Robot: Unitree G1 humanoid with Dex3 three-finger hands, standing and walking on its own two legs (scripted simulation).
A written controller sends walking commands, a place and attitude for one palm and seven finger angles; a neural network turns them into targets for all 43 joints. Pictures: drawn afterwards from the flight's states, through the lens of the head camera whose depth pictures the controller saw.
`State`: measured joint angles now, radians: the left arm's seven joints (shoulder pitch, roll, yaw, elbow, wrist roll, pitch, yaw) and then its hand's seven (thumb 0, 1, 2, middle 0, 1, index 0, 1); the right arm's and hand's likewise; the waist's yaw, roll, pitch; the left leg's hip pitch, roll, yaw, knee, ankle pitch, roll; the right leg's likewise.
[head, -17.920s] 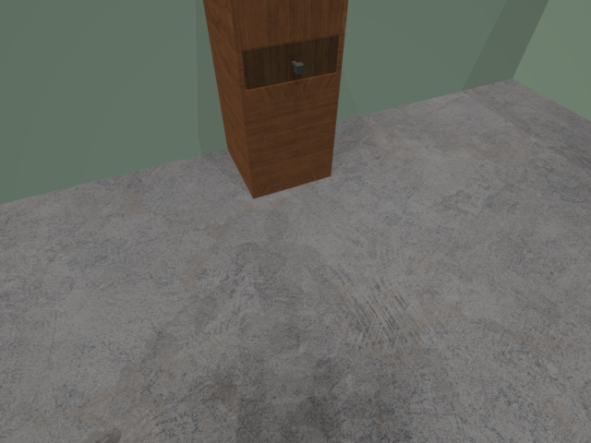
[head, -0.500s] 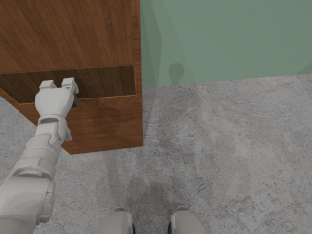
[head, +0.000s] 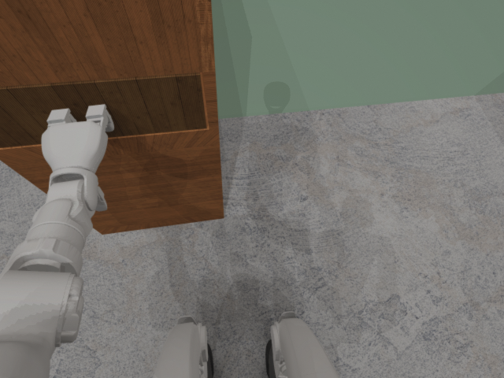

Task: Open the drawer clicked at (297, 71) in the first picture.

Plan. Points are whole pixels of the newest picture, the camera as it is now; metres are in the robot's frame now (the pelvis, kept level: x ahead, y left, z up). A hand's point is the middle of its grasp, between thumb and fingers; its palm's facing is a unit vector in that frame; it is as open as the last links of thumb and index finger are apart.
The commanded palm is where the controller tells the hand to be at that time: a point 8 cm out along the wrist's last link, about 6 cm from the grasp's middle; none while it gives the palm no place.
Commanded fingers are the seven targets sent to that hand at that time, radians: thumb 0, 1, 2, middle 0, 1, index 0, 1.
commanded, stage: lower the fingers behind the handle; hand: left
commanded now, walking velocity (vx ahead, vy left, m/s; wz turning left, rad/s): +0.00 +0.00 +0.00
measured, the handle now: (91, 131) +0.53 +0.25 -0.01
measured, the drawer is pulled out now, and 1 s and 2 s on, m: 0.00 0.00 0.07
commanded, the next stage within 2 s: close the thumb around the handle in 0.32 s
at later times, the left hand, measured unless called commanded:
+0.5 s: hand (89, 161) +0.48 +0.25 -0.03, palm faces -0.03 -0.02 -1.00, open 13.7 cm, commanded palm +0.46 +0.24 +0.02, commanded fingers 0.00 -0.22 0.42 -0.32 -1.23 -0.32 -1.23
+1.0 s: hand (88, 163) +0.47 +0.25 -0.03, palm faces -0.03 -0.02 -1.00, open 6.5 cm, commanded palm +0.46 +0.24 +0.02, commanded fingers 0.00 0.90 0.90 -0.40 -1.35 -0.40 -1.35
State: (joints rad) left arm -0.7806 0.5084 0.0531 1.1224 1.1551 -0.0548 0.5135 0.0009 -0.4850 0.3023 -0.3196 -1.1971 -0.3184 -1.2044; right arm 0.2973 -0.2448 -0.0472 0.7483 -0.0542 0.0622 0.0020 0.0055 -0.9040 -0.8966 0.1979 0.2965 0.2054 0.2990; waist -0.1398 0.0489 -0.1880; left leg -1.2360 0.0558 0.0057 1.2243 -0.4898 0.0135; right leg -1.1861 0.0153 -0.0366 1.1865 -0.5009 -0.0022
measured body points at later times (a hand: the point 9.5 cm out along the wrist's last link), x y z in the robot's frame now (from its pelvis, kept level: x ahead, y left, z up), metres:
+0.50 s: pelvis +0.00 +0.00 +0.00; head +0.15 +0.01 +0.43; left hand +0.47 +0.25 +0.02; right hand +0.03 -0.28 -0.13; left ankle +0.03 +0.11 -0.63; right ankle +0.02 -0.12 -0.63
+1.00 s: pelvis +0.00 +0.00 +0.00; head +0.14 +0.02 +0.43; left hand +0.47 +0.25 +0.02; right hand +0.03 -0.27 -0.12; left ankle +0.03 +0.11 -0.63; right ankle +0.02 -0.12 -0.63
